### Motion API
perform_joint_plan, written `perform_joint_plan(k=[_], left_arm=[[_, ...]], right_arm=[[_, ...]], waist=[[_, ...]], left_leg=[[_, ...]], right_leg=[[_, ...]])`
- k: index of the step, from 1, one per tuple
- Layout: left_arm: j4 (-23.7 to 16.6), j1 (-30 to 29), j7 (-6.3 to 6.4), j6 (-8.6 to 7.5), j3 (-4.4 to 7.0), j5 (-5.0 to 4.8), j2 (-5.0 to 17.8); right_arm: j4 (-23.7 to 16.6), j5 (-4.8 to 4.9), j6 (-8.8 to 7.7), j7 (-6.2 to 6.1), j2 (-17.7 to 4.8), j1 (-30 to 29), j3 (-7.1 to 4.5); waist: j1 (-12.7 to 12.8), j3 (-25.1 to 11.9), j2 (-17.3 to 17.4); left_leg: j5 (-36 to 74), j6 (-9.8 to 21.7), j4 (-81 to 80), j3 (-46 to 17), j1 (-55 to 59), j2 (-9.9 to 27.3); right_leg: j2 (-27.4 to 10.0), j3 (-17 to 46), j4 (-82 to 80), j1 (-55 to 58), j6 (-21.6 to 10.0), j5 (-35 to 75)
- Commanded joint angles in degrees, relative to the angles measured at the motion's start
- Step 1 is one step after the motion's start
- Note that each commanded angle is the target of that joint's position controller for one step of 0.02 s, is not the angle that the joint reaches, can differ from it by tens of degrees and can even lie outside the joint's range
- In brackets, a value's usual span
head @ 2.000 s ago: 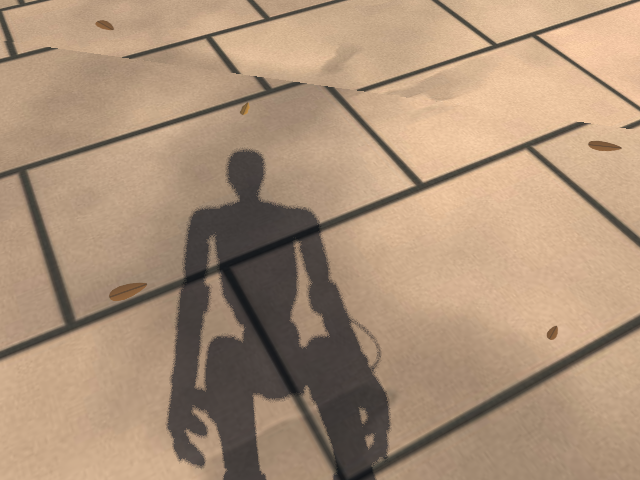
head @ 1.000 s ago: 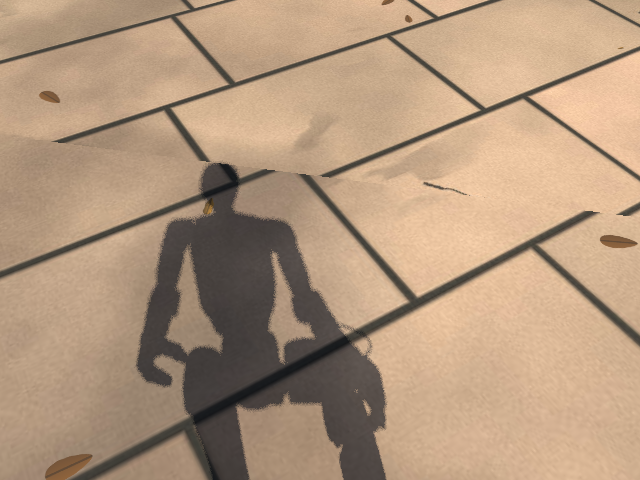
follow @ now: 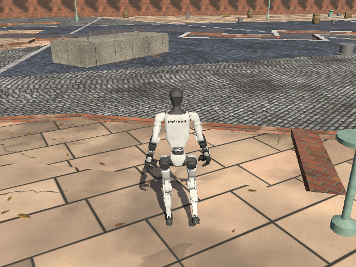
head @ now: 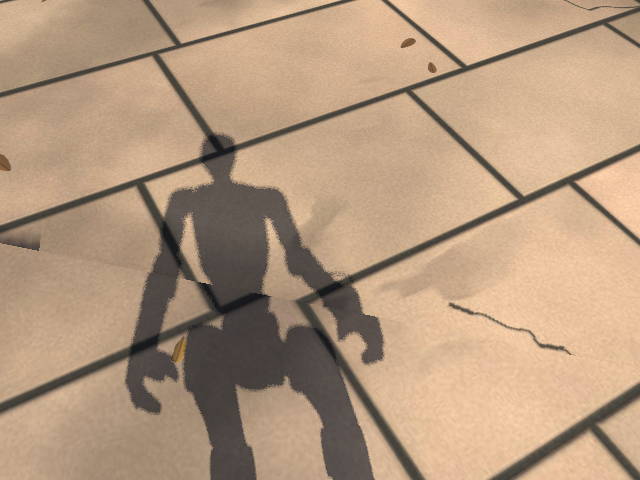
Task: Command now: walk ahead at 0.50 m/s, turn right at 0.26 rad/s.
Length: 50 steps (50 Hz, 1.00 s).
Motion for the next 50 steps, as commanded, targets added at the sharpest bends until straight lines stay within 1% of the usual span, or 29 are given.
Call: perform_joint_plan(k=[1, 4, 9, 10, 11, 13, 14, 18, 21, 23, 24, 25, 26, 27, 28, 29, 30, 31, 32, 35, 38, 42, 44, 45, 46, 47, 48, 49, 50], left_arm=[[-2.1, 3.7, 0.47, 1.12, 1.39, -0.14, 2.5], [-3.7, 0.1, 0.62, 2.07, 1.86, 0.15, 2.5], [-6.4, -7.3, -0.53, 1.54, 1.85, 0.73, 1.8], [-4.2, -4.6, -3.54, 1.13, -1.05, 8.99, -2.4], [-4.3, -5.5, -4.42, 1.15, -0.61, 8.68, -2.5], [-6.1, -11.4, -5.15, 1.0, -0.58, 6.5, -0.4], [-7.2, -13.9, -5.28, 1.04, -0.72, 6.01, 0.1], [-9.4, -18.4, -5.19, 1.6, -1.34, 5.5, 0.1], [-10.1, -16.9, -4.63, 1.29, -0.51, 4.95, 1.9], [-8.8, -9.1, -3.46, 0.01, 0.94, 3.71, 4.8], [-6.1, 1.6, -2.24, -0.48, 2.0, 3.41, 6.9], [-3.5, 14.7, -1.19, -0.24, 2.98, 3.47, 9.5], [1.2, 24.5, -1.37, 0.15, 2.54, 4.91, 10.3], [2.8, 22.9, -1.24, -1.38, 3.9, 5.92, 11.7], [1.7, 15.2, -1.17, -2.25, 4.06, 4.54, 10.8], [1.0, 9.9, -1.41, -2.66, 2.24, 3.7, 5.6], [0.0, 5.6, -1.75, -2.78, 1.0, 3.39, 2.0], [-1.5, 2.0, -2.23, -2.54, -0.02, 3.68, 0.0], [-2.6, 0.2, -2.49, -2.69, -0.4, 3.9, -0.7], [-4.9, -2.6, -3.68, -3.67, -0.08, 4.66, 2.7], [-3.5, 2.9, -5.38, -3.46, 1.11, 4.76, 5.7], [-3.1, 8.5, -6.0, -2.23, 2.17, 5.27, 6.7], [-3.2, 8.2, -5.67, -1.57, 2.13, 5.91, 5.8], [-4.1, 6.0, -5.61, -1.68, 2.06, 6.16, 5.6], [-6.2, 3.3, -5.79, -2.21, 0.9, 6.32, 2.4], [-7.7, 11.2, -5.41, -3.1, -0.7, 6.64, -5.1], [-7.9, 7.8, -5.37, -3.05, 0.31, 5.77, -0.7], [-7.3, 2.7, -4.35, -2.48, 1.18, 5.77, 2.9], [-5.7, 3.0, -2.84, -1.72, 0.89, 6.05, 2.4]], right_arm=[[-0.9, -0.7, -1.2, -0.07, -4.1, 1.3, -0.87], [0.6, -0.97, -1.45, -1.06, -6.3, 3.5, -1.55], [1.4, -0.86, -0.87, -2.51, -7.1, 5.2, -1.56], [4.0, -7.71, -2.61, -0.42, 1.9, 13.9, 1.61], [5.8, -7.57, -2.99, 0.44, 0.8, 18.1, 1.38], [5.6, -6.33, -2.73, 1.18, -1.8, 17.2, 1.48], [5.4, -5.98, -2.43, 1.2, -2.6, 16.9, 1.64], [6.2, -5.55, -1.33, 0.51, -4.8, 18.1, 1.26], [6.0, -5.28, -0.69, -0.49, -7.6, 18.2, -0.12], [5.5, -5.73, -0.44, -0.88, -8.5, 18.1, -0.5], [5.0, -6.64, -1.0, -0.8, -4.8, 21.6, 0.66], [2.5, -7.98, -1.95, 0.76, -2.2, 22.5, 2.49], [1.7, -5.83, -1.42, 3.2, -4.1, 17.4, 1.81], [-1.8, -3.55, -1.38, 3.22, -3.2, 6.4, 1.44], [-3.3, -3.91, -1.74, 1.98, -4.3, 2.3, 1.2], [-4.1, -5.24, -1.69, 0.25, -4.6, 3.4, 0.89], [-4.2, -5.48, -1.43, -0.91, -1.5, 5.3, 1.6], [-4.2, -5.51, -0.81, -1.61, 1.5, 7.1, 2.29], [-4.3, -5.26, -0.15, -1.83, 1.9, 8.3, 2.41], [-5.2, -4.22, 1.03, -1.79, -1.0, 6.1, 2.21], [-8.6, -3.53, 2.22, -1.08, 0.2, -3.3, 3.4], [-9.6, -3.24, 0.75, -1.61, -3.6, -10.0, 2.81], [-9.3, -2.53, -0.46, -2.34, -4.8, -9.2, 2.29], [-7.4, -1.58, -1.35, -2.84, -7.5, -2.5, 1.11], [-4.4, -1.37, -2.22, -3.36, -10.1, 9.8, 0.4], [-2.5, -2.27, -2.31, -3.09, -13.5, 20.9, 0.31], [-1.0, -3.93, -1.94, -2.19, -11.1, 22.2, 0.33], [-2.3, -3.38, -1.93, -1.94, -8.5, 14.8, 0.45], [-4.4, -2.57, -1.47, -2.2, -3.8, 7.1, 1.8]], waist=[[0.7, -2.9, 7.5], [0.7, -0.3, 5.7], [-1.0, 1.2, 4.9], [-2.2, 2.4, 3.0], [-3.1, 3.9, 4.1], [-3.3, 3.7, 4.1], [-3.3, 3.4, 4.3], [-2.8, 5.5, 5.2], [-0.2, 4.2, 7.0], [4.0, -0.5, 7.2], [5.1, -10.0, 4.6], [10.0, -20.2, -3.1], [12.5, -23.8, -2.9], [13.7, -10.8, 1.1], [11.5, -3.0, -0.7], [7.3, -3.3, -1.0], [3.8, -2.6, -1.3], [0.4, -1.6, 0.0], [-1.3, -0.8, 0.8], [-1.7, 0.8, 0.8], [1.3, 1.4, -0.8], [3.9, 0.0, -1.3], [1.9, -0.6, -1.8], [-1.8, -2.7, -0.7], [-6.9, -11.1, 5.0], [-5.2, -24.7, 20.0], [-7.3, -17.4, 17.3], [-5.7, -3.3, 8.0], [-3.3, -1.1, 4.8]], left_leg=[[4.0, 7.6, -17.3, -13.0, 7.6, 15.0], [9.5, 7.8, -19.0, -7.9, 8.2, 15.3], [13.1, 5.7, -19.4, -0.5, 12.1, 14.4], [13.3, 11.1, -19.4, -0.6, 18.1, 18.2], [15.2, 11.7, -18.8, -0.8, 23.2, 19.2], [18.3, 10.7, -18.7, 1.9, 26.3, 18.1], [19.4, 10.1, -19.0, 3.4, 26.2, 17.7], [27.4, 8.7, -18.2, 6.9, 29.3, 18.6], [43.1, 7.5, -12.3, 9.7, 32.4, 19.5], [56.0, 4.9, 0.7, 12.8, 25.7, 17.0], [50.9, 1.4, 15.1, 13.1, 10.1, 14.1], [19.9, -3.8, 31.7, 9.8, -11.6, 7.4], [-22.4, -4.7, 48.9, 1.1, -18.3, -0.5], [-20.7, -2.6, 52.2, -8.3, -28.5, 1.2], [-18.0, -1.7, 52.0, -10.7, -29.3, 4.8], [-15.9, -0.5, 49.6, -11.4, -23.8, 6.3], [-13.6, 0.1, 46.9, -11.5, -17.6, 7.7], [-13.2, -0.1, 44.9, -11.3, -12.1, 8.4], [-13.8, -0.7, 42.8, -10.6, -10.9, 8.1], [-4.4, -3.6, 30.2, -6.2, -7.4, 7.3], [4.7, -5.4, 16.2, -3.8, -2.1, 5.6], [7.1, -4.8, 5.7, -4.8, -5.2, 3.5], [6.8, -1.9, 3.6, -4.5, 0.0, 3.1], [8.5, 0.9, 4.2, -4.3, 9.5, 3.4], [10.8, 7.7, 5.7, -10.6, 26.9, 9.8], [27.0, 22.8, 1.4, -31.7, 48.3, 24.7], [4.6, 22.5, -7.5, -46.6, 47.0, 29.4], [-11.2, 16.1, -10.6, -39.9, 31.9, 27.0], [-16.8, 12.8, -13.4, -31.2, 21.6, 23.9]], right_leg=[[-5.2, 3.1, -0.3, -7.7, -0.3, 5.6], [-5.0, 4.7, -4.6, -13.5, 0.4, 12.1], [-3.5, 2.8, -19.0, -16.4, 1.0, 24.8], [-3.8, 2.8, -19.4, -20.5, 0.7, 29.1], [-4.0, 4.7, -20.7, -24.8, 0.4, 28.5], [-3.0, 1.9, -24.8, -25.3, -0.3, 27.7], [-2.6, 0.0, -26.2, -23.5, -0.6, 26.7], [-0.6, -3.4, -31.3, -18.8, -2.1, 19.0], [3.2, -6.0, -33.1, -12.1, -3.4, 11.9], [8.4, -9.2, -33.8, 4.6, -6.1, 17.7], [7.4, -4.9, -26.0, 28.2, -10.3, 23.9], [-2.4, 16.1, -31.7, 53.1, -19.4, 22.1], [-12.0, 36.0, -43.7, 58.4, -23.4, 25.6], [-10.4, 31.9, -47.5, 51.1, -17.6, 20.8], [-9.2, 26.8, -49.1, 38.6, -15.9, 16.4], [-7.8, 24.0, -50.0, 29.5, -16.0, 15.0], [-6.8, 21.5, -51.8, 20.1, -16.0, 16.5], [-6.4, 20.6, -54.2, 11.4, -16.2, 17.6], [-5.8, 19.9, -56.2, 7.3, -16.3, 15.6], [-1.6, 13.7, -58.0, -3.0, -13.8, 10.7], [-0.2, 13.6, -56.6, -4.9, -12.6, 12.5], [-4.1, 20.3, -50.0, 9.4, -12.7, 18.2], [-4.0, 22.4, -46.1, 11.5, -10.6, 21.3], [-1.3, 21.6, -40.8, 8.5, -7.8, 25.1], [4.6, 17.5, -26.9, 1.3, -3.8, 22.3], [15.7, 8.7, -7.2, -11.1, 1.9, -13.9], [11.9, 8.0, 6.2, -27.2, 1.3, -17.7], [6.3, 7.6, 10.8, -30.3, 0.1, -9.3], [2.3, 5.6, 8.9, -24.9, -0.6, -2.3]])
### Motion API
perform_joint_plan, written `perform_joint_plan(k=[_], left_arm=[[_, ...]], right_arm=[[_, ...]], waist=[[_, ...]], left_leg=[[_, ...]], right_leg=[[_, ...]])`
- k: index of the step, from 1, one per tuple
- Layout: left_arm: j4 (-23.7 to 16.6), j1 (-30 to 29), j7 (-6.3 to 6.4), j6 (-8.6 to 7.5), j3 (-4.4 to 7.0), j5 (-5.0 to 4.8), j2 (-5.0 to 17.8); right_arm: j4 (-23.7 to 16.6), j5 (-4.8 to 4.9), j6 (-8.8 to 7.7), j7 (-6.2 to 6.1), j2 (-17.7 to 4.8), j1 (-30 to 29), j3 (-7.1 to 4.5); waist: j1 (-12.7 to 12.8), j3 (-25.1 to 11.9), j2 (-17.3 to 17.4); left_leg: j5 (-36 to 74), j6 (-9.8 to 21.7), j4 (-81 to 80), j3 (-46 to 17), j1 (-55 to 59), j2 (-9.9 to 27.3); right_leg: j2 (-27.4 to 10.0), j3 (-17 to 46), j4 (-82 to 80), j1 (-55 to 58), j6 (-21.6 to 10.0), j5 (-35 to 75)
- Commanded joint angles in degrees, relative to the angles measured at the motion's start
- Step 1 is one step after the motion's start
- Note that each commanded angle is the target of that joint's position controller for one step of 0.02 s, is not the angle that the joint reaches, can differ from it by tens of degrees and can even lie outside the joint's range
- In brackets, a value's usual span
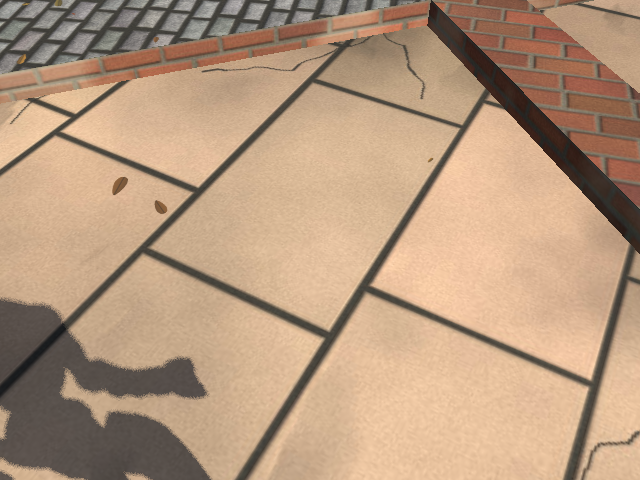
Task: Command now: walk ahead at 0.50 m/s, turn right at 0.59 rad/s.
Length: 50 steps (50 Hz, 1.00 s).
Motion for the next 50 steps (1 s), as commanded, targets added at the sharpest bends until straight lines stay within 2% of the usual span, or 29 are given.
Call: perform_joint_plan(k=[1, 2, 5, 7, 12, 15, 18, 19, 20, 21, 22, 23, 24, 25, 27, 30, 33, 34, 35, 37, 39, 41, 42, 43, 44, 45, 47, 48, 50], left_arm=[[-2.9, -1.5, 2.45, 0.11, 0.06, 0.77, 2.5], [-3.7, -3.7, 2.39, 0.37, -0.76, 1.57, 0.1], [-5.3, -8.5, 0.55, 0.87, -0.89, -0.48, 0.1], [-6.8, -11.3, 0.38, 1.28, -1.2, -0.33, -0.5], [-10.4, -16.7, 0.46, 4.39, -1.37, 0.98, 0.8], [-10.8, -15.0, 1.22, 3.26, -0.47, 1.11, 3.6], [-12.0, -14.6, 2.11, 1.93, 0.69, -0.06, 4.9], [-10.7, -9.2, 2.62, 1.07, 1.72, -0.96, 6.7], [-8.8, -0.1, 3.7, -0.08, 2.64, -1.39, 9.7], [-8.0, 7.9, 4.65, -0.47, 1.79, -1.06, 11.0], [-5.1, 14.1, 4.2, -1.36, 1.56, 0.84, 7.9], [-4.2, 8.2, 3.86, -1.84, 1.11, -0.32, 6.1], [-5.0, 2.4, 3.89, -1.24, -0.25, -1.29, 1.9], [-5.4, 0.8, 3.92, -0.97, -1.67, -1.48, -1.7], [-7.0, -5.0, 5.2, -0.25, -3.07, -0.18, -5.6], [-7.3, -5.4, 7.25, -1.91, -3.42, 1.12, -3.5], [-1.5, 4.9, 5.48, -1.7, -3.83, 2.58, -1.0], [-2.3, -0.9, 6.81, -1.5, 0.56, -8.13, 8.8], [-2.1, 0.1, 7.23, -1.26, 0.57, -8.78, 9.4], [-1.0, 3.6, 7.36, -0.43, 0.65, -7.12, 6.1], [-0.8, 6.0, 7.63, 1.04, 0.6, -6.61, 4.0], [-1.8, 3.9, 7.22, 2.19, 1.05, -6.0, 5.5], [-2.1, 4.1, 6.72, 1.82, 1.37, -5.59, 6.3], [-4.3, 8.7, 5.86, 0.63, 0.24, -4.03, 1.6], [-8.4, 8.7, 4.66, -0.73, -0.45, -5.03, 6.4], [-11.7, 3.3, 4.5, -1.04, -0.29, -6.3, 8.0], [-12.6, -1.2, 6.28, 0.32, -1.01, -5.2, 6.0], [-11.8, 0.4, 7.46, 2.09, 0.14, -4.75, 8.4], [-12.1, -1.5, 9.03, 4.59, 1.28, -3.41, 8.8]], right_arm=[[-0.7, 0.82, 0.4, -0.75, -0.9, 7.3, -0.23], [-0.2, 0.72, 0.34, -1.4, 0.4, 7.4, 0.3], [3.1, -0.15, -0.58, -2.44, -1.8, 12.4, -0.85], [6.0, -0.94, -0.94, -0.95, -3.2, 17.1, -1.71], [7.9, -0.16, -0.79, 5.0, -4.3, 16.2, -2.06], [7.3, -1.55, -0.78, 4.24, -5.0, 15.8, -2.32], [7.0, -0.71, 0.13, 3.19, -7.0, 15.5, -3.16], [6.9, -0.74, 0.29, 3.2, -7.8, 15.8, -3.58], [6.5, -1.39, 0.21, 3.5, -5.8, 17.9, -3.32], [5.4, -2.18, -0.43, 4.06, 3.9, 25.8, -0.7], [1.4, -0.24, -0.94, 4.69, -0.4, 13.2, -1.96], [0.4, 0.25, -0.62, 3.56, -2.2, 7.8, -2.99], [0.8, -0.53, 0.24, 2.29, -3.1, 8.2, -3.5], [0.9, -1.86, 0.85, 1.93, -1.1, 9.2, -3.09], [1.0, -3.54, 1.82, 3.26, 5.1, 11.1, -1.3], [0.9, -1.91, 1.54, 5.78, 1.9, 8.6, -2.05], [-2.1, -1.24, 2.46, 5.84, -0.1, 0.6, -1.75], [-5.5, 7.86, 3.68, 4.79, -4.3, -5.3, -3.63], [-6.6, 8.32, 4.4, 4.77, -5.0, -7.5, -3.39], [-7.8, 5.64, 5.74, 5.6, -3.6, -11.6, -3.12], [-7.5, 4.37, 6.1, 6.88, -1.5, -11.6, -2.6], [-3.4, 3.79, 5.73, 6.42, -4.0, 1.2, -4.47], [0.2, 3.31, 5.93, 5.17, -8.4, 11.3, -6.47], [0.1, 2.01, 5.34, 3.99, -15.7, 14.7, -7.52], [-2.2, 2.83, 5.17, 3.57, -16.1, 17.7, -7.18], [-4.7, 2.56, 6.29, 2.38, -15.9, 14.7, -7.11], [-7.6, 2.61, 7.29, 0.65, -12.9, 4.6, -5.74], [-9.1, 2.42, 6.86, 0.83, -12.0, -0.5, -5.29], [-9.2, 2.7, 6.39, 1.22, -11.5, -3.0, -5.21]], waist=[[-3.9, 0.2, 3.2], [-3.1, 1.0, 2.9], [-5.0, 1.4, 3.4], [-5.6, 2.8, 2.2], [-3.3, 3.9, 4.5], [-2.6, 2.7, 3.6], [-0.7, 2.5, 4.4], [1.6, -0.1, 3.1], [4.3, -7.3, -4.2], [2.8, -20.9, -15.5], [8.8, -6.3, -12.4], [5.7, 3.3, -7.4], [1.8, 3.4, -1.8], [-0.5, 2.7, -1.8], [-4.2, 4.8, -0.2], [-3.2, 2.1, -0.9], [-0.6, 6.1, -2.3], [-1.5, 8.8, -2.7], [-1.0, 8.3, -1.2], [1.6, 8.0, 0.6], [2.9, 6.8, 1.2], [-3.9, 0.9, 2.8], [-8.4, -3.8, 5.3], [-6.9, -10.8, 18.1], [-9.7, -28.1, 15.5], [-9.3, -29.6, 10.1], [-4.5, -22.5, -4.5], [-0.3, -17.4, -6.7], [2.0, -5.9, -3.3]], left_leg=[[-6.9, 12.1, -21.4, -24.4, 20.2, 19.4], [-0.6, 11.2, -23.3, -19.8, 17.6, 17.8], [9.3, 10.8, -25.0, -9.1, 18.4, 13.2], [14.1, 12.5, -25.4, -6.6, 18.8, 12.3], [17.5, 13.1, -24.7, -5.5, 10.6, 11.5], [16.4, 12.8, -18.9, -7.1, 12.7, 12.8], [16.6, 10.4, -8.9, -6.3, 9.4, 11.2], [19.2, 9.0, 0.6, -5.5, 4.3, 8.5], [11.8, 5.4, 18.0, -2.8, -4.6, 3.5], [-25.4, 1.8, 35.5, -3.4, -17.2, -4.4], [-25.0, 3.3, 44.5, -9.7, -31.1, -4.1], [-17.8, 5.1, 44.9, -11.0, -33.0, -0.1], [-12.6, 5.1, 44.1, -9.2, -28.2, 2.8], [-8.7, 5.2, 42.5, -10.0, -23.3, 4.6], [1.7, 5.3, 34.3, -11.4, -17.6, 6.2], [26.7, 4.0, 16.9, -7.9, -12.7, 5.3], [37.0, 2.6, 7.0, -4.5, -5.1, 4.9], [33.6, 2.5, 4.2, -7.6, -6.0, 1.2], [32.8, 2.6, 2.6, -7.8, -8.6, 1.5], [34.6, 2.7, -1.8, -6.2, -12.1, 2.0], [32.8, 2.0, -5.5, -3.3, -10.3, 1.5], [32.9, 4.1, -9.8, 1.7, 6.2, -2.5], [43.7, 7.6, -10.6, 0.3, 21.8, -1.4], [82.7, 16.3, 8.2, -14.9, 48.1, 12.1], [77.3, 24.7, 8.0, -29.6, 57.7, 20.0], [57.3, 25.7, 2.1, -34.3, 55.2, 21.5], [26.8, 22.1, -7.0, -39.6, 36.4, 22.7], [22.9, 20.8, -10.5, -38.9, 22.1, 21.2], [25.1, 17.8, -12.1, -29.7, 1.3, 13.7]], right_leg=[[-10.4, -0.8, 9.3, -25.0, -0.7, 10.3], [-12.2, -1.5, 7.4, -21.7, -0.7, 12.1], [-12.3, -4.5, -1.4, -20.6, 1.1, 13.0], [-12.0, -6.2, -11.2, -21.8, 1.9, 18.9], [-10.8, -9.4, -22.4, -10.2, 0.9, 25.4], [-10.8, -8.5, -18.4, -7.9, 0.0, 24.8], [-8.3, -13.2, -25.1, 4.5, -1.2, 17.8], [-6.9, -14.4, -27.8, 16.2, -2.6, 18.7], [-12.8, -7.5, -29.2, 32.0, -9.1, 24.8], [-29.0, 15.5, -35.1, 50.0, -23.2, 39.1], [-30.4, 25.1, -44.8, 39.4, -21.2, 19.2], [-30.5, 18.7, -47.1, 27.6, -17.5, 9.7], [-29.4, 12.9, -47.5, 20.1, -15.4, 8.0], [-28.1, 8.2, -48.2, 14.9, -14.6, 12.5], [-24.6, 0.1, -49.6, 7.4, -10.4, 18.3], [-17.4, -13.3, -44.2, 3.8, -6.7, 20.0], [-19.0, -14.4, -42.3, -2.2, -7.2, 11.9], [-19.2, -12.1, -39.2, -4.8, -5.2, 16.6], [-20.5, -13.3, -35.6, -0.4, -4.5, 16.4], [-21.2, -14.8, -28.5, 5.4, -2.9, 14.3], [-21.1, -15.1, -19.8, 8.2, -1.9, 16.5], [-18.7, -18.3, -2.3, 4.0, -0.4, 28.2], [-14.7, -20.6, 15.5, -3.9, 2.1, 23.3], [-8.0, -18.9, 44.4, -31.5, 6.6, -22.8], [-8.8, -5.7, 46.9, -35.3, 6.7, -20.5], [-9.9, -2.8, 47.7, -39.0, 6.7, -16.8], [-11.8, -2.1, 42.9, -40.4, 7.0, -2.1], [-12.9, -1.5, 32.1, -33.3, 7.2, 5.4], [-12.8, -3.0, 19.3, -23.7, 8.4, 6.4]])
Over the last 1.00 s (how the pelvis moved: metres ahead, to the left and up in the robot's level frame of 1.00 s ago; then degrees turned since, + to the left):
0.58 -0.15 -0.01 -33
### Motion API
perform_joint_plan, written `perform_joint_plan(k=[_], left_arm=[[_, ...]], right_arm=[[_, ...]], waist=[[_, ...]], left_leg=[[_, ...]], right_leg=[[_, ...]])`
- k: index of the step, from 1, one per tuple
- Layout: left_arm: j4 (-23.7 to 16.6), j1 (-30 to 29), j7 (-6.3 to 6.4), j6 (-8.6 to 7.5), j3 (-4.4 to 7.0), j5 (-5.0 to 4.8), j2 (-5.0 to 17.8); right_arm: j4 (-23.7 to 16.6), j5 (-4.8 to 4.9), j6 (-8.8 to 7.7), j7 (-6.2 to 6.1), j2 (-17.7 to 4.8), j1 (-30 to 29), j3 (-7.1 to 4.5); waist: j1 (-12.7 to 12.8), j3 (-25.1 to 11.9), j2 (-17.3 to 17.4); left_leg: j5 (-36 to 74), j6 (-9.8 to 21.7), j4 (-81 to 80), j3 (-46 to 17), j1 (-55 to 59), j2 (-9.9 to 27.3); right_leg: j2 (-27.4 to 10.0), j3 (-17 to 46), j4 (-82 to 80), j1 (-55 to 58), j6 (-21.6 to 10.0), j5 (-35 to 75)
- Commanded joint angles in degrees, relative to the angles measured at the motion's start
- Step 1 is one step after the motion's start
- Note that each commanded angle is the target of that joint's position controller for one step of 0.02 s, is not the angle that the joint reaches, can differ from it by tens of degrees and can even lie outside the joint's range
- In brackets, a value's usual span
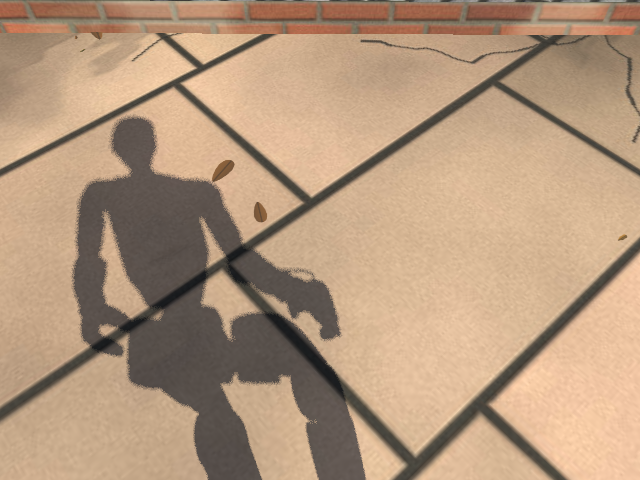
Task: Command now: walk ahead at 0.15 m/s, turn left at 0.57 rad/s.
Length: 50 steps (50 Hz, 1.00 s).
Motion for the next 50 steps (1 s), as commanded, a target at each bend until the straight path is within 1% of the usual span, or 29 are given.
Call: perform_joint_plan(k=[1, 3, 5, 8, 10, 12, 13, 14, 15, 16, 17, 18, 19, 21, 24, 26, 28, 30, 31, 32, 33, 34, 35, 37, 39, 41, 43, 48, 50], left_arm=[[-3.9, 6.1, 2.27, 1.78, 2.71, 1.92, 7.1], [-5.8, 1.3, 2.19, 1.37, 1.96, 1.92, 3.8], [-7.0, -1.3, 1.49, 1.58, 1.54, 1.14, 2.3], [-8.8, -6.7, 0.54, 2.62, 2.14, 0.38, 4.1], [-9.3, -7.5, -0.13, 2.43, 2.73, 0.35, 5.3], [-8.4, -4.2, -0.86, 1.67, 3.27, 0.63, 5.5], [-8.0, -1.9, -1.07, 1.44, 3.95, 1.18, 7.1], [-8.6, 0.5, -1.11, 1.46, 4.67, 2.52, 10.8], [-8.1, 0.3, -1.72, 1.54, 5.45, 4.25, 13.2], [-9.6, -2.3, -1.66, 1.25, 4.97, 3.58, 10.7], [-10.0, -5.2, -1.6, 1.32, 4.31, 2.53, 8.3], [-10.5, -7.9, -1.8, 1.56, 3.7, 1.67, 6.7], [-9.9, -8.6, -2.03, 1.75, 3.37, 0.99, 6.1], [-8.4, -7.6, -2.29, 2.21, 2.88, 1.07, 5.1], [-7.6, -3.8, -1.71, 2.66, 4.03, 0.52, 9.0], [-6.9, -1.2, -1.63, 2.24, 4.51, 0.12, 10.2], [-6.3, -0.2, -1.65, 2.33, 4.59, -0.66, 10.6], [-5.9, -0.3, -1.61, 2.56, 4.13, -0.86, 9.0], [-6.8, -2.9, -1.77, 2.12, 3.14, -0.39, 5.7], [-8.9, -4.9, -2.39, 0.94, 1.61, 0.39, 0.2], [-11.7, -8.6, -2.41, -0.72, 2.6, -1.13, 5.1], [-11.5, -9.7, -2.47, -1.46, 3.79, -1.99, 8.7], [-10.3, -8.4, -2.6, -1.68, 3.95, -1.54, 8.8], [-8.9, -6.6, -2.94, -1.86, 3.9, 0.32, 8.1], [-8.2, -6.8, -3.62, -1.82, 3.07, 0.74, 5.5], [-8.4, -9.2, -4.25, -1.73, 2.11, 0.26, 3.4], [-9.6, -13.1, -4.86, -1.8, 1.54, -0.21, 2.6], [-11.6, -16.9, -6.14, -2.1, 1.84, -0.95, 4.9], [-11.2, -13.4, -5.97, -2.2, 2.57, -0.8, 6.7]], right_arm=[[-6.6, 0.28, -1.26, -1.12, -10.0, -3.0, -2.69], [-6.9, 0.44, -0.44, -2.63, -10.2, -1.3, -3.15], [-7.4, 1.09, 1.06, -3.77, -10.2, -0.6, -3.52], [-8.5, 1.43, 2.72, -4.53, -9.4, 0.6, -3.83], [-9.0, 1.1, 3.07, -4.5, -9.3, 1.6, -4.03], [-9.8, 1.37, 3.13, -4.36, -7.9, 1.2, -3.67], [-9.5, 1.39, 2.99, -4.28, -5.5, 3.4, -3.06], [-9.0, 0.76, 2.76, -4.03, -1.3, 7.7, -2.1], [-11.8, 1.7, 1.61, -3.9, -5.1, 6.4, -3.24], [-10.9, 0.98, 0.93, -3.74, -9.8, 6.0, -4.65], [-9.4, 1.03, 1.38, -3.64, -11.2, 6.1, -5.27], [-7.8, 0.88, 2.26, -3.84, -10.3, 7.3, -5.22], [-7.3, 0.6, 2.77, -3.57, -8.8, 8.5, -4.81], [-6.6, 0.86, 2.88, -2.32, -4.2, 9.4, -3.22], [-8.8, 1.1, 1.37, -1.57, -3.4, 3.2, -2.26], [-9.0, 1.36, 0.23, -1.51, -4.4, 2.4, -2.35], [-7.9, 1.56, -0.63, -1.45, -4.5, 5.0, -2.53], [-5.7, 1.27, -1.2, -1.47, -3.8, 9.8, -2.69], [-4.5, 1.09, -1.54, -1.75, -4.8, 15.7, -3.02], [-3.2, 0.63, -1.59, -2.27, -9.8, 21.5, -4.12], [-2.9, -0.1, -1.94, -1.67, -13.8, 22.1, -5.33], [-3.8, -0.29, -2.72, -1.94, -10.7, 19.4, -4.37], [-4.0, 0.03, -3.23, -2.18, -8.5, 17.2, -3.58], [-4.5, 0.62, -3.29, -2.24, -7.1, 14.1, -2.88], [-3.5, 0.58, -3.14, -2.32, -6.4, 14.3, -2.53], [-2.2, 0.98, -2.87, -2.39, -6.2, 15.3, -2.46], [-1.0, 1.23, -2.82, -2.61, -7.3, 17.0, -2.62], [0.9, 2.36, -3.08, -2.25, -10.0, 18.5, -3.38], [1.3, 2.33, -2.88, -2.32, -10.9, 17.9, -3.66]], waist=[[2.8, -8.8, -1.5], [1.2, -11.7, 1.5], [0.3, -14.4, 4.4], [-1.9, -10.9, 7.5], [-2.2, -8.6, 9.8], [-0.1, -8.7, 10.1], [0.2, -9.2, 8.1], [-1.3, -12.7, -3.9], [-2.3, -11.4, -18.4], [-2.4, -10.9, -13.5], [-2.8, -9.5, -9.4], [-3.8, -8.9, -6.4], [-4.2, -8.8, -5.6], [-4.6, -8.2, -8.1], [-0.9, -6.2, -11.7], [0.2, -6.2, -12.0], [-0.9, -5.6, -11.2], [-3.5, -5.2, -8.6], [-6.1, -6.7, -5.0], [-7.1, -8.0, 9.1], [-8.1, -2.2, 15.4], [-7.0, 1.9, 11.2], [-5.6, 2.5, 9.9], [-3.8, 1.3, 7.2], [-3.6, 0.1, 6.2], [-4.5, 0.2, 6.6], [-5.8, 1.0, 6.7], [-6.2, 2.7, 7.2], [-3.5, 0.4, 8.0]], left_leg=[[23.5, 12.2, -11.0, -20.0, 3.9, 17.4], [27.5, 9.5, -8.9, -15.9, 3.9, 13.1], [18.2, 8.2, -8.7, -17.6, 6.5, 13.0], [-4.7, 6.2, -10.5, -22.8, 5.4, 12.7], [-8.9, 5.8, -10.3, -25.7, 4.9, 12.4], [-9.2, 3.7, -6.9, -26.0, 3.8, 10.8], [-12.4, 0.9, -2.4, -24.0, 0.4, 8.4], [-25.2, -3.4, 14.7, -14.9, -6.2, 1.5], [-32.1, -6.1, 25.1, -9.5, -14.7, -2.1], [-27.6, -7.8, 35.1, -12.0, -15.3, 0.8], [-23.6, -8.7, 38.7, -11.3, -14.4, 1.3], [-20.9, -9.6, 40.5, -10.0, -12.2, 2.2], [-16.9, -10.1, 40.8, -8.6, -10.3, 2.9], [-11.6, -10.5, 31.4, -2.4, -4.5, 4.3], [-15.3, -9.4, 18.1, 1.8, 0.0, 5.6], [-18.9, -7.5, 10.6, 2.1, 2.6, 5.8], [-15.4, -5.1, 0.9, 2.9, 8.3, 5.6], [-9.5, -2.5, -7.8, 3.1, 19.9, 5.3], [-12.0, -0.8, -9.0, -3.6, 29.8, 10.6], [-21.5, 3.8, -13.9, -21.4, 38.1, 22.6], [-28.9, 11.1, -20.2, -36.3, 32.1, 30.5], [-30.9, 11.3, -21.1, -35.3, 31.0, 29.5], [-27.4, 9.2, -21.0, -30.6, 31.3, 26.8], [-15.0, 6.4, -21.3, -21.9, 29.9, 23.1], [-3.1, 5.1, -21.8, -13.7, 26.0, 19.8], [2.0, 4.2, -21.7, -8.2, 22.7, 17.6], [2.6, 3.8, -21.6, -6.4, 20.8, 17.4], [3.7, 3.3, -19.6, -7.6, 24.5, 21.3], [16.9, 2.3, -14.3, -6.7, 26.6, 21.3]], right_leg=[[-1.5, 0.5, -20.3, 2.4, 1.4, 8.6], [1.0, -0.4, -33.2, 8.1, 2.2, 13.9], [2.7, 0.6, -40.4, 10.2, 2.6, 17.9], [4.5, 1.5, -48.8, 11.4, 1.9, 17.1], [5.2, 1.7, -53.4, 14.1, 1.1, 14.3], [4.8, 0.6, -63.3, 22.8, -1.0, 17.1], [0.6, 2.0, -68.1, 30.2, -3.0, 20.0], [-12.9, 14.2, -70.0, 39.4, -8.3, 29.2], [-20.3, 29.3, -74.7, 36.5, -18.4, 32.6], [-19.6, 28.9, -74.6, 34.6, -20.5, 29.2], [-15.9, 21.8, -73.6, 32.2, -18.2, 28.3], [-12.2, 16.7, -73.0, 30.3, -15.8, 27.1], [-10.3, 14.2, -74.1, 28.0, -14.8, 21.1], [-5.2, 8.3, -77.3, 23.6, -12.4, 6.8], [-6.5, 9.8, -79.7, 23.2, -13.9, 2.0], [-8.9, 12.0, -79.2, 25.0, -15.0, 0.6], [-9.3, 12.9, -78.6, 23.7, -15.3, -2.5], [-6.6, 10.1, -75.1, 17.1, -13.0, -3.3], [-3.8, 6.5, -66.8, 8.5, -9.7, -1.8], [3.8, -4.6, -47.8, -4.6, -4.9, 0.2], [2.8, -2.9, -41.0, -13.8, -5.1, -2.9], [0.0, 0.0, -35.3, -17.6, -5.4, 1.4], [-0.8, 0.4, -33.5, -18.9, -5.7, 6.8], [-2.2, -0.3, -34.6, -16.7, -5.0, 14.6], [-1.7, -2.7, -37.4, -10.4, -4.0, 21.5], [-0.9, -4.5, -44.2, -4.7, -3.5, 26.6], [0.3, -5.2, -51.7, 0.0, -3.5, 30.4], [1.5, -5.5, -60.8, 5.5, -6.3, 26.2], [3.4, -7.0, -62.5, 12.3, -8.4, 21.8]])
Over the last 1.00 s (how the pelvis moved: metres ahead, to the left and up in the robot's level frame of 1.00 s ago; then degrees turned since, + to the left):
0.47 0.02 -0.13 20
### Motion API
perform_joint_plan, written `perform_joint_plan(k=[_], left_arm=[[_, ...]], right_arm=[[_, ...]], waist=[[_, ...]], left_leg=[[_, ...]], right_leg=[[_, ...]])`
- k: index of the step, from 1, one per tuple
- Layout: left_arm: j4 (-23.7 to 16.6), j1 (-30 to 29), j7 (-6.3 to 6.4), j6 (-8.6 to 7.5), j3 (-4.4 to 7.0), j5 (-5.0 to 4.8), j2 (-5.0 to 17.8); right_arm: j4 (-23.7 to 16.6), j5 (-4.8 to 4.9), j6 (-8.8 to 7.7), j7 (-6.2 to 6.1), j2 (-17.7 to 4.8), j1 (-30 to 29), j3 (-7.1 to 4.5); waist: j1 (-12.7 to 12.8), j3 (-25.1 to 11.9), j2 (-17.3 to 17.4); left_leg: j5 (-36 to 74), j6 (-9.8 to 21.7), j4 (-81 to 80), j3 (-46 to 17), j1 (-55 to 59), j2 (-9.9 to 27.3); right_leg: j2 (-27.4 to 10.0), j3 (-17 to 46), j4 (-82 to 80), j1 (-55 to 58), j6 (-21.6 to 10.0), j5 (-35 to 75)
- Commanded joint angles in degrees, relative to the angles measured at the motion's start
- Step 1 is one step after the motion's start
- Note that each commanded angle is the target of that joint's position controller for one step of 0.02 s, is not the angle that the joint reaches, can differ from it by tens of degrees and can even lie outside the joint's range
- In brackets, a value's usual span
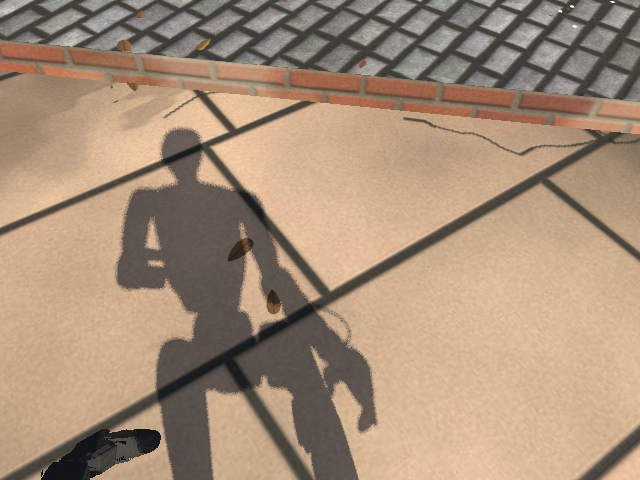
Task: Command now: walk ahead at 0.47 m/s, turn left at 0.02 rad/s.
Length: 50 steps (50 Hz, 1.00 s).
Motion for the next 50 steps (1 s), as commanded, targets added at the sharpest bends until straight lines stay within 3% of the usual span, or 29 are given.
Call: perform_joint_plan(k=[1, 2, 3, 4, 5, 6, 7, 8, 10, 12, 15, 19, 23, 26, 27, 28, 29, 30, 31, 32, 33, 34, 35, 36, 37, 39, 42, 45, 50], left_arm=[[-3.3, 3.4, 0.34, -1.0, 2.74, 0.21, 7.4], [-0.9, 13.7, 0.9, -0.86, 3.81, 0.37, 9.8], [0.3, 22.1, 1.38, -0.78, 4.99, 1.8, 15.7], [1.8, 26.1, 0.89, -0.66, 4.47, 0.89, 14.6], [2.0, 22.3, 1.05, -0.54, 3.32, 0.53, 11.4], [1.5, 17.6, 1.25, -0.37, 2.77, 0.28, 9.9], [1.1, 13.4, 1.28, -0.25, 2.32, 0.82, 8.7], [0.7, 10.8, 1.01, -0.55, 1.87, 1.59, 7.2], [1.0, 8.6, 0.78, -1.37, 1.71, 1.56, 6.0], [2.2, 8.9, 1.12, -1.85, 1.85, 1.29, 6.7], [4.2, 11.9, 1.97, -1.59, 2.03, 0.94, 7.8], [6.1, 15.2, 2.46, -1.06, 2.29, 0.25, 9.6], [8.5, 19.4, 2.62, -0.14, 2.5, -0.19, 10.7], [9.6, 19.7, 3.04, 0.92, 2.89, -0.36, 11.7], [9.6, 19.0, 3.18, 1.22, 2.98, -0.32, 12.1], [9.5, 17.7, 3.32, 1.53, 2.91, -0.32, 12.2], [9.1, 17.5, 3.51, 1.64, 2.2, 0.12, 10.6], [7.2, 21.5, 3.36, 0.88, 0.55, 0.95, 5.9], [7.9, 24.4, 2.97, -0.39, -0.5, 0.83, 3.2], [7.1, 19.0, 2.53, -1.2, 0.92, -0.6, 9.0], [5.5, 14.0, 2.37, -1.67, 1.17, -1.28, 10.1], [5.0, 11.5, 2.55, -1.78, 1.11, -0.49, 9.5], [5.0, 11.3, 2.59, -1.43, 1.37, 0.17, 9.0], [5.3, 12.7, 2.54, -0.83, 1.38, 0.21, 8.1], [5.8, 14.1, 2.6, -0.23, 1.2, 0.21, 7.0], [5.6, 13.4, 2.93, 0.74, 0.98, 0.6, 5.8], [3.9, 7.6, 3.01, 0.79, 0.67, 1.05, 5.0], [2.7, 1.8, 2.4, 0.2, 0.16, 0.81, 3.8], [-0.1, -5.5, 0.89, -0.42, 0.09, 0.12, 4.6]], right_arm=[[-2.5, 0.15, -0.52, -0.3, -10.6, -2.0, -2.49], [-2.9, -0.36, -0.55, -0.49, -9.4, -2.5, -1.98], [-4.9, -0.9, -1.36, -0.32, -4.1, 2.4, -0.32], [-3.8, -0.74, -2.92, 0.28, -3.5, 4.0, 0.24], [-4.7, 1.0, -3.43, 0.63, -8.4, -1.5, -1.35], [-6.1, 0.97, -3.68, 0.55, -9.0, -6.8, -1.27], [-6.4, -0.1, -3.56, 0.15, -8.2, -9.3, -1.24], [-6.2, -0.82, -2.96, -0.11, -7.6, -9.0, -1.42], [-5.2, -0.9, -1.56, -0.17, -5.4, -6.1, -1.21], [-5.6, -1.12, -0.94, -0.28, -4.8, -7.3, -1.18], [-7.5, -1.68, -1.35, -0.14, -4.4, -14.1, -0.93], [-9.4, -1.19, -2.32, 0.9, -2.9, -22.2, -0.01], [-11.9, -0.65, -2.94, 2.23, -3.5, -28.8, 0.34], [-12.8, -0.62, -3.42, 3.18, -4.7, -28.8, 0.16], [-12.4, -0.67, -3.55, 3.21, -5.7, -26.6, -0.22], [-10.9, -0.86, -3.66, 3.02, -7.2, -21.1, -1.07], [-8.2, -1.1, -3.66, 2.54, -10.3, -11.5, -2.5], [-7.0, -2.42, -3.6, 2.01, -16.1, -2.6, -3.81], [-5.7, -1.41, -3.31, 2.26, -15.6, 0.2, -3.64], [-6.1, -0.83, -3.1, 2.08, -10.9, -1.4, -2.22], [-6.7, -0.81, -2.84, 1.81, -9.6, -6.1, -1.64], [-7.2, -1.27, -2.63, 1.74, -8.5, -9.8, -1.21], [-7.6, -1.81, -2.7, 1.88, -7.0, -12.1, -0.72], [-7.6, -2.15, -2.91, 1.95, -6.3, -13.2, -0.46], [-7.4, -1.89, -3.25, 2.03, -6.2, -13.6, -0.51], [-6.3, -1.51, -3.87, 1.93, -7.4, -13.4, -0.83], [-4.8, -1.44, -3.63, 1.18, -8.6, -11.4, -1.16], [-3.5, -1.04, -3.19, 0.76, -9.5, -9.2, -1.25], [-0.6, -0.37, -2.08, 0.5, -10.8, -4.7, -1.67]], waist=[[7.5, -1.3, 8.6], [12.3, -7.7, 7.1], [12.5, -19.2, -5.9], [12.8, -27.4, -15.0], [12.5, -17.3, -10.9], [11.3, -9.2, -6.7], [9.3, -4.7, -2.3], [6.9, -2.5, -2.6], [4.2, -2.5, -4.1], [3.4, -0.9, -3.5], [5.0, 1.3, -1.3], [8.1, 2.9, -1.2], [10.6, 4.7, -1.0], [9.4, 3.7, -2.3], [7.9, 2.2, -3.1], [4.5, -1.3, -3.3], [0.4, -8.2, -2.3], [-0.4, -18.6, 6.6], [0.3, -24.7, 17.3], [-1.3, -19.1, 12.5], [-0.3, -11.2, 9.4], [1.2, -6.7, 5.4], [3.3, -3.7, 5.1], [5.0, -3.2, 6.2], [5.9, -2.9, 6.4], [6.8, -1.2, 5.8], [5.5, 1.0, 4.6], [3.4, 2.1, 4.7], [1.2, 4.2, 5.0]], left_leg=[[45.0, 8.2, 8.2, -4.5, -4.7, 11.1], [46.6, 6.2, 21.0, -2.1, -12.0, 8.6], [25.2, 2.0, 45.7, 1.0, -33.7, 1.5], [-9.5, 1.6, 55.8, -7.6, -42.1, -4.0], [-6.7, 1.9, 60.5, -7.6, -49.1, -0.5], [-1.3, 2.6, 58.6, -4.8, -49.9, 2.5], [3.5, 2.8, 55.0, -3.5, -47.5, 4.7], [6.8, 2.9, 52.1, -3.9, -43.3, 6.5], [9.7, 2.5, 49.9, -3.9, -37.9, 7.4], [13.2, 1.6, 46.4, -3.5, -39.4, 7.6], [22.6, 0.5, 36.4, -3.2, -43.9, 7.8], [31.8, 0.5, 21.9, -0.8, -40.5, 5.4], [29.2, 1.3, 15.2, -0.3, -41.8, 3.9], [21.8, 3.4, 12.2, 0.2, -39.9, 2.7], [19.4, 4.3, 11.6, 1.5, -35.7, 1.3], [19.5, 5.7, 9.7, 3.5, -27.2, -0.7], [21.7, 8.0, 11.1, 2.6, -12.2, 0.3], [20.9, 15.3, 13.1, -17.3, 12.1, 15.1], [10.5, 20.5, 4.8, -38.8, 22.3, 22.1], [4.4, 17.8, 2.2, -36.0, 19.2, 20.2], [6.8, 15.7, 0.8, -28.1, 10.9, 18.5], [11.8, 14.8, -0.9, -22.7, 2.6, 16.3], [16.1, 14.3, -3.0, -18.9, -3.8, 14.3], [18.2, 14.2, -4.7, -16.8, -7.5, 13.2], [19.8, 14.6, -6.3, -14.9, -9.6, 12.5], [23.6, 15.2, -8.4, -11.0, -12.6, 12.0], [26.4, 14.5, -9.8, -6.6, -12.3, 10.7], [26.1, 12.6, -9.9, -2.9, -11.9, 9.0], [24.1, 11.8, -7.1, -3.8, -4.1, 12.6]], right_leg=[[3.8, -3.5, -2.4, 15.1, -3.8, -4.2], [1.5, -1.0, -0.6, 31.0, -6.1, -2.3], [-14.5, 23.4, -1.9, 55.9, -14.1, -8.7], [-20.6, 45.7, -13.3, 60.8, -17.6, -21.0], [-18.8, 39.9, -15.2, 55.0, -14.6, -25.5], [-16.9, 31.7, -16.2, 45.1, -12.7, -21.9], [-14.5, 25.8, -17.5, 35.9, -11.7, -16.4], [-12.3, 21.6, -19.4, 28.9, -11.1, -11.1], [-10.6, 17.2, -22.9, 22.8, -11.7, -7.2], [-10.0, 13.3, -24.8, 21.3, -12.4, -3.0], [-9.5, 10.0, -25.6, 23.7, -11.8, 1.3], [-8.2, 5.8, -25.4, 25.0, -10.0, 1.6], [-10.9, 6.8, -22.7, 32.1, -10.0, 1.0], [-13.1, 7.8, -18.5, 37.7, -8.9, 8.0], [-12.7, 7.4, -15.6, 38.5, -8.2, 15.5], [-10.8, 5.5, -8.9, 37.9, -7.0, 25.5], [-7.8, 3.0, 2.6, 32.7, -5.2, 27.3], [-1.9, -0.1, 24.5, 12.8, -1.5, 9.5], [5.5, 4.7, 37.1, -2.1, 0.2, -30.3], [2.0, 8.2, 42.2, -8.6, -0.4, -29.6], [-1.0, 6.0, 41.3, -10.7, -0.8, -24.1], [-3.3, 4.7, 38.2, -9.0, -0.6, -19.4], [-5.0, 4.7, 35.1, -6.1, -0.3, -16.3], [-5.9, 4.9, 33.7, -2.9, 0.1, -14.5], [-6.2, 4.6, 32.5, -1.4, 0.6, -13.5], [-6.6, 3.9, 29.0, -1.9, 2.0, -11.0], [-6.6, 3.4, 18.9, -4.5, 3.3, -1.7], [-4.8, 1.8, 7.5, -1.8, 3.1, 6.9], [-3.1, 1.8, -1.1, -2.3, 1.4, 6.0]])
Over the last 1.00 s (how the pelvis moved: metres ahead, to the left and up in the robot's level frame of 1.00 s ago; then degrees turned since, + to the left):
0.23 -0.03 0.01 14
